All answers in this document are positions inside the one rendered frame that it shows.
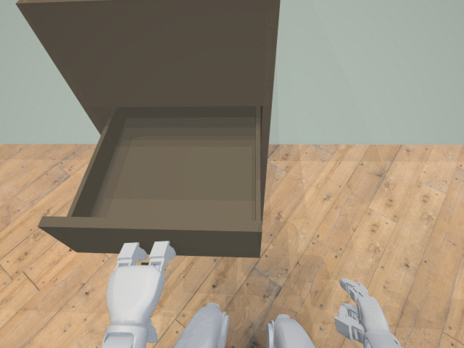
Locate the right robot thigh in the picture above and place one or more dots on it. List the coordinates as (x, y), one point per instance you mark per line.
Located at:
(287, 333)

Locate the robot right forearm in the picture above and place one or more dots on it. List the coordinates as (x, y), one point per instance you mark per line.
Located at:
(380, 338)

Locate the robot thigh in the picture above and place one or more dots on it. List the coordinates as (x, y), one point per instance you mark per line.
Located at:
(207, 329)
(287, 333)

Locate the left robot thigh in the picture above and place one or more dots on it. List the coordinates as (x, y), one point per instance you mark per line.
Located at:
(207, 329)

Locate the drawer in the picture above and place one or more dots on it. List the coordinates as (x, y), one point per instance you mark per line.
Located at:
(188, 175)

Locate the robot right hand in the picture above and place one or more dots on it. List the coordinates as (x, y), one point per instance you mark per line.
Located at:
(354, 322)

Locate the robot left forearm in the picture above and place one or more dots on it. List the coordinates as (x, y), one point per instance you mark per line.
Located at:
(125, 335)

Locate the cabinet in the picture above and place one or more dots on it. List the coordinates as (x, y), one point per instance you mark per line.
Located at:
(163, 53)

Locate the robot left hand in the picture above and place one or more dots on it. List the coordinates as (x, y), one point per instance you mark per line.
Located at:
(133, 291)

